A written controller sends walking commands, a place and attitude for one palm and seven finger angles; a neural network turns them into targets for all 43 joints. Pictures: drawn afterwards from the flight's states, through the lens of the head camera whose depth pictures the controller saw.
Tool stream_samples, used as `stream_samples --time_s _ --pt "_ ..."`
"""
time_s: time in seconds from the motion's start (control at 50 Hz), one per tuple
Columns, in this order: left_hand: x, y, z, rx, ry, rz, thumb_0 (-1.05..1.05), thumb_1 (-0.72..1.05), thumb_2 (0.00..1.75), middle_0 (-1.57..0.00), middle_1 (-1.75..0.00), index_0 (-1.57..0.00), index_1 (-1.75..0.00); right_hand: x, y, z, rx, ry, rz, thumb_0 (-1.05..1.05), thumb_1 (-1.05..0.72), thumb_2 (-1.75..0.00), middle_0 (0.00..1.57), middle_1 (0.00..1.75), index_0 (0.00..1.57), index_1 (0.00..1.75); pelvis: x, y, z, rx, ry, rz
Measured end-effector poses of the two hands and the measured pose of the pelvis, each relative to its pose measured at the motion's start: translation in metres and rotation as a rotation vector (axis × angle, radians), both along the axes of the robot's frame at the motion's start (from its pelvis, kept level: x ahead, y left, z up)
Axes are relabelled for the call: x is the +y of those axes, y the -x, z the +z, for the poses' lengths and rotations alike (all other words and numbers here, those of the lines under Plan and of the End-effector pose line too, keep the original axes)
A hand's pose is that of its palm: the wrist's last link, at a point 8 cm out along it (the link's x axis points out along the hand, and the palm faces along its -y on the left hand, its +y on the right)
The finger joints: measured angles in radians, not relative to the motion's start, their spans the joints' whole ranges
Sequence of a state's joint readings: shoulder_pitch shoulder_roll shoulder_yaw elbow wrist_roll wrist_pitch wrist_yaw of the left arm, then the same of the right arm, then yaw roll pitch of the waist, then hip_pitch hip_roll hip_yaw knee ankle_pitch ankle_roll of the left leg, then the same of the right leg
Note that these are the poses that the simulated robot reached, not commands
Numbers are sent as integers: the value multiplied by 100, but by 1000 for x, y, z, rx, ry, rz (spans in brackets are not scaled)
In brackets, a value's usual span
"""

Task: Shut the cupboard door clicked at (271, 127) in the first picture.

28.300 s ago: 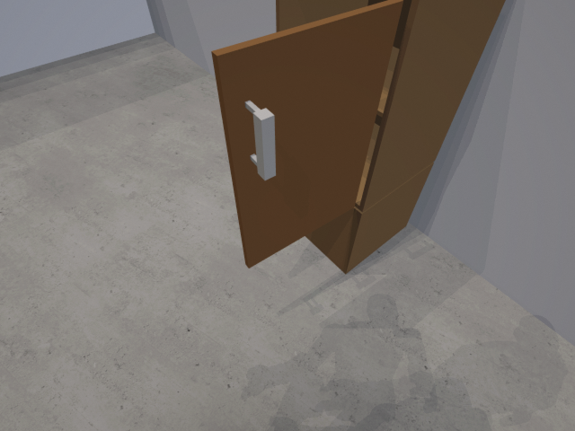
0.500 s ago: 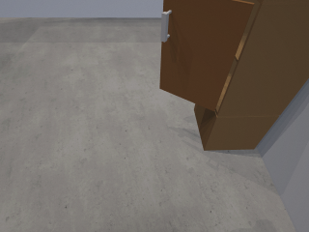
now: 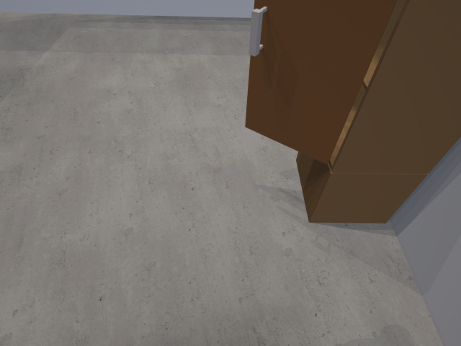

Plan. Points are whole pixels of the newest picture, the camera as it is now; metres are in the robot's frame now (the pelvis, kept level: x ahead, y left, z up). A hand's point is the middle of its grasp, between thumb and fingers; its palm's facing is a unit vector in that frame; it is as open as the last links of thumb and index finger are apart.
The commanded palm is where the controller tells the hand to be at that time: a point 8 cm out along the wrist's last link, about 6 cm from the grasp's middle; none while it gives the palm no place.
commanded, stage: walk to a spot facing it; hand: left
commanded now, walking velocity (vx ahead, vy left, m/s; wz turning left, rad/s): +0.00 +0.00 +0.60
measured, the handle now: (259, 31) +1.00 -0.06 +0.09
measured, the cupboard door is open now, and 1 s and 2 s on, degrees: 55 55 55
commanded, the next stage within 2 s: turn to face it in 1.22 s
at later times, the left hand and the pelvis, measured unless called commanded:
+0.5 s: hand out of the picture +0.05 +0.25 -0.16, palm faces +0.27 -0.93 -0.23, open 7.4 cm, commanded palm none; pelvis +0.01 +0.02 +0.00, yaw +18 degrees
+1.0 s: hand out of the picture +0.04 +0.16 -0.16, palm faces +0.63 -0.74 -0.24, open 7.4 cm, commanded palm none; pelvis +0.16 +0.02 +0.00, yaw +39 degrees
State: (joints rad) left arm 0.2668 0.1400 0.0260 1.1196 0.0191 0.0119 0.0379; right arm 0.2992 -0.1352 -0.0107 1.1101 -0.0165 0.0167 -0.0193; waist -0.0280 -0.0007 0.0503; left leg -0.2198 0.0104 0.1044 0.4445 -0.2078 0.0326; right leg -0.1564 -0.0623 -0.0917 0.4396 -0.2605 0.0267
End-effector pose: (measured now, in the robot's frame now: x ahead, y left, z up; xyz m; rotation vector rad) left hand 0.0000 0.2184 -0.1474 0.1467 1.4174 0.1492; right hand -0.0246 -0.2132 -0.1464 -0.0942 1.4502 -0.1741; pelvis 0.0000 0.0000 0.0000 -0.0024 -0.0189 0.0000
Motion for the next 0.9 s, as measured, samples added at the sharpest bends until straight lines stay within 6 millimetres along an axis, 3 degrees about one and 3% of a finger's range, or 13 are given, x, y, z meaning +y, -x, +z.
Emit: stream_samples --time_s 0.12,0.26,0.36,0.48,0.66,0.72,0.78,0.9 --pt "14 1 -7 -40 -25 70 1 90 90 -20 -30 -20 -30 -8 -17 -7 13 16 66 0 -91 -90 20 30 20 30 2 5 -10 11 22 71" --pt "46 -2 -29 -90 -24 158 1 90 90 -20 -30 -20 -30 -10 -64 -2 -57 100 187 0 -91 -90 20 30 20 30 19 7 -24 17 34 173" --pt "62 -14 -10 -130 -36 179 1 91 90 -20 -29 -20 -30 -7 -90 14 -106 128 266 0 -91 -90 20 30 20 30 25 8 -10 48 39 224" --pt "76 -31 14 -215 -70 207 1 91 90 -20 -29 -20 -30 -6 -118 26 -130 116 335 0 -91 -90 20 30 20 30 22 -6 2 75 42 297" --pt "66 -66 33 -276 -123 262 1 91 90 -19 -29 -20 -30 -21 -165 15 -84 70 414 0 -90 -90 20 30 21 30 1 -48 3 77 30 409" --pt "56 -73 31 -305 -159 298 1 91 90 -20 -30 -20 -30 -29 -193 0 -66 51 447 0 -90 -90 20 30 21 30 -9 -72 -8 78 7 451" --pt "42 -64 32 -277 -171 379 1 91 90 -20 -30 -20 -30 -27 -233 -5 -59 44 514 1 -91 -90 20 30 20 30 -11 -90 -7 64 13 504" --pt "6 -34 32 -131 -123 536 1 90 90 -20 -30 -20 -30 11 -327 8 -140 7 636 1 -91 -90 19 30 20 30 0 -132 5 70 -9 598"
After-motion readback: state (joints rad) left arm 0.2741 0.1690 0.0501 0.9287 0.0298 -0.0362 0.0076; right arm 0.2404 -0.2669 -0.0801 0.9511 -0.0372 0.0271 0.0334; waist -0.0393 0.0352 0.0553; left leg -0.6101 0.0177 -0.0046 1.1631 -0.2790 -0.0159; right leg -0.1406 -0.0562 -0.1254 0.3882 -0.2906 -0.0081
